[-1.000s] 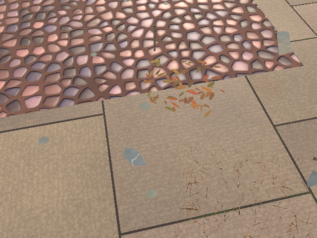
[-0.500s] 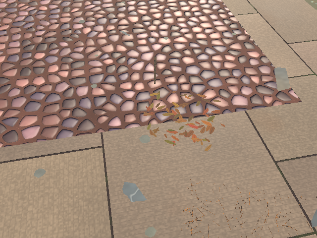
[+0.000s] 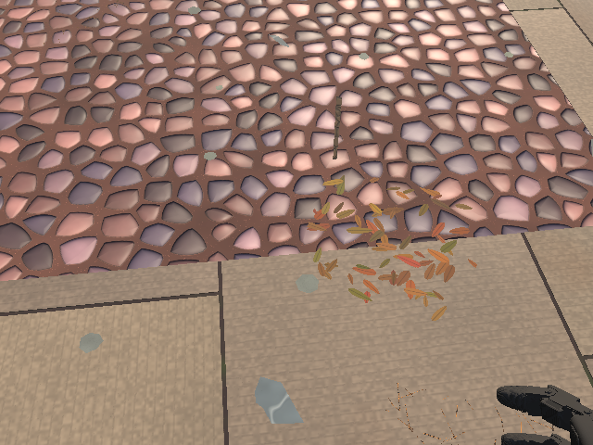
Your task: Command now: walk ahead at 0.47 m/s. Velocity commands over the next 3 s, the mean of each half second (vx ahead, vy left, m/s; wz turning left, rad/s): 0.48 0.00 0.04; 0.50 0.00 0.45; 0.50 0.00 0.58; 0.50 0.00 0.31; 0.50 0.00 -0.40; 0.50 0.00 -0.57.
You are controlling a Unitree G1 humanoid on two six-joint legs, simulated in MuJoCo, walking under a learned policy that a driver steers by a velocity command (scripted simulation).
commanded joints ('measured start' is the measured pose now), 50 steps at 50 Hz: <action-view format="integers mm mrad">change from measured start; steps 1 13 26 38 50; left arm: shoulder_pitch -56 -234 -452 -287 -190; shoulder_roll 143 77 109 91 199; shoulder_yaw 22 19 21 42 82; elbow -75 -174 -272 -161 -112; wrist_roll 20 20 8 35 -3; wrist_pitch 2 -11 -61 -70 -11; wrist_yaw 7 1 -45 -17 13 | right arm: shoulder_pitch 374 244 400 316 38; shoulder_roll -216 -150 -212 -74 -92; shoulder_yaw -89 -51 -66 -50 -50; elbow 47 112 213 114 -33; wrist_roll -4 -24 -1 7 -2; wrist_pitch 1 -33 29 57 53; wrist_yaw -21 -19 -49 -48 20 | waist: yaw -263 -88 -112 -114 -66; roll -50 37 71 -88 -59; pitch -207 21 9 -1 49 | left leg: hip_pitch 606 317 549 -132 -104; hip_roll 59 188 221 133 50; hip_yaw -80 -206 -193 -121 40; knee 31 -436 -213 600 115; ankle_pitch -83 -70 213 -173 -59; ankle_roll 94 200 121 -33 35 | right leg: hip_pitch -323 -819 -620 -313 -47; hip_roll -149 -154 -30 -267 -297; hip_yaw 12 67 11 48 -210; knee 485 705 217 -123 -5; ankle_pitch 724 324 356 392 752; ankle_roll -91 -4 -44 -193 -132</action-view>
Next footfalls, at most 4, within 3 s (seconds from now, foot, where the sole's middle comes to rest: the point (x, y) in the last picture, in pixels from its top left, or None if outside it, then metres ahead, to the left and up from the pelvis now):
0.02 left None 0.18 0.12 -0.76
0.56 right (390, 441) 0.49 -0.12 -0.76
1.06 left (262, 333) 0.72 0.19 -0.76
1.56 right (289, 221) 1.07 0.16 -0.76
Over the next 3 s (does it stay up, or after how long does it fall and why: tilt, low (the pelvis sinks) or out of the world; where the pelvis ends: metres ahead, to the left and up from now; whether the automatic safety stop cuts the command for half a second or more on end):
stays up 1.49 0.58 0.01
